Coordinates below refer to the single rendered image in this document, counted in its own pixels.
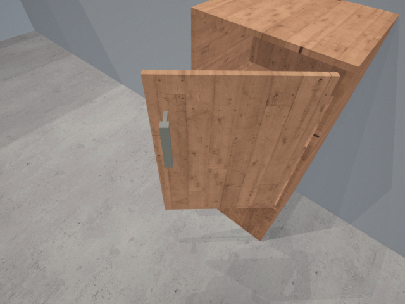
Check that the cupboard door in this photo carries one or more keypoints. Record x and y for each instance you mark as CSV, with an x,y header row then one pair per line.
x,y
235,135

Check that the handle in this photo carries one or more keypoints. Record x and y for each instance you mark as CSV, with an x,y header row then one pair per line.
x,y
164,130

